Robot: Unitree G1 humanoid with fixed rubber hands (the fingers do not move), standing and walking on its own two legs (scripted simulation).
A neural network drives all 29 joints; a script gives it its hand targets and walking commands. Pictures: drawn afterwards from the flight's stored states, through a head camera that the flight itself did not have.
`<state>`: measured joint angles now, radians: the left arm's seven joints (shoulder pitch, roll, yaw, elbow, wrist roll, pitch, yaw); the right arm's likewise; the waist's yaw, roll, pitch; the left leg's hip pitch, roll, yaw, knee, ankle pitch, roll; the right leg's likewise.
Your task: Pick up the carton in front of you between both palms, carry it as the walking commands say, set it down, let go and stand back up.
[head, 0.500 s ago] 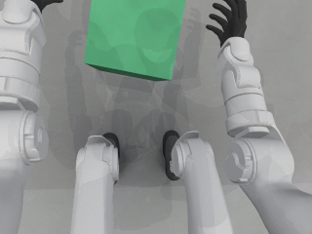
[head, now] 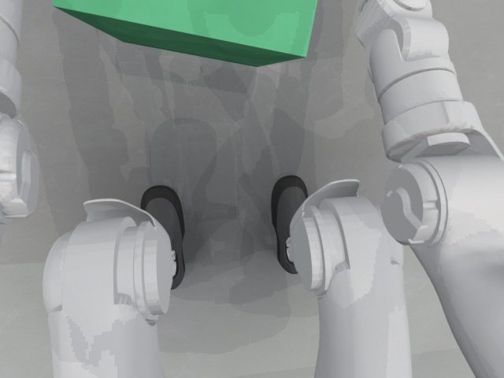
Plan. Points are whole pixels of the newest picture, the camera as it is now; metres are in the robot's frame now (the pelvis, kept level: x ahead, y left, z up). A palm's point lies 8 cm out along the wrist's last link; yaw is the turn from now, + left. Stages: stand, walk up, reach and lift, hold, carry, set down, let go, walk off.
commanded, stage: reach and lift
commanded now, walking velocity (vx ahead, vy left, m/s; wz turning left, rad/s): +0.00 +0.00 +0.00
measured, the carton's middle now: out of the picture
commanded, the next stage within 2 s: none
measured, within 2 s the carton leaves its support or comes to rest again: leaves its support in 0.70 s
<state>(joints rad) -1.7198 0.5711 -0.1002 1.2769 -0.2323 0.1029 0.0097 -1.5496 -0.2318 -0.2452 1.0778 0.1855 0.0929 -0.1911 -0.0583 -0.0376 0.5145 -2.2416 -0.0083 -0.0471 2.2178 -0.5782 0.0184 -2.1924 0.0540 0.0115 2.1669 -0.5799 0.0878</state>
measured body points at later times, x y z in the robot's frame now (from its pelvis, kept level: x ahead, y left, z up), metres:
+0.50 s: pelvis +0.00 +0.00 +0.00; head +0.38 +0.03 +0.22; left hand +0.60 +0.18 -0.18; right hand +0.57 -0.12 -0.18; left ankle +0.11 +0.11 -0.34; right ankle +0.12 -0.14 -0.34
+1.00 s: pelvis +0.00 -0.01 +0.03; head +0.32 +0.05 +0.35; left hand +0.56 +0.19 -0.07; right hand +0.55 -0.11 -0.06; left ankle +0.11 +0.11 -0.34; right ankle +0.12 -0.14 -0.34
